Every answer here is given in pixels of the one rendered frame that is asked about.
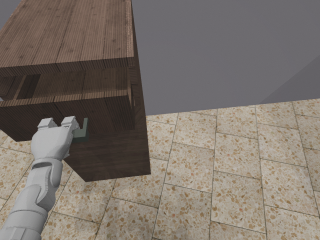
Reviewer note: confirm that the handle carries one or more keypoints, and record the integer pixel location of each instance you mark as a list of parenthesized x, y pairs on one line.
[(81, 135)]

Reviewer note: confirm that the drawer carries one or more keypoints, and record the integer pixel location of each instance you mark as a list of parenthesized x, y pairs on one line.
[(104, 96)]

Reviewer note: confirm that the left robot hand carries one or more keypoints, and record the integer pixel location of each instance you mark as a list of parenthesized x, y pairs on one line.
[(51, 141)]

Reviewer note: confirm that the cabinet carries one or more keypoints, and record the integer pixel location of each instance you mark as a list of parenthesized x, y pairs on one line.
[(53, 36)]

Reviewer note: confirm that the robot left forearm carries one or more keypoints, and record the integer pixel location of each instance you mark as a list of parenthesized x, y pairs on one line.
[(32, 205)]

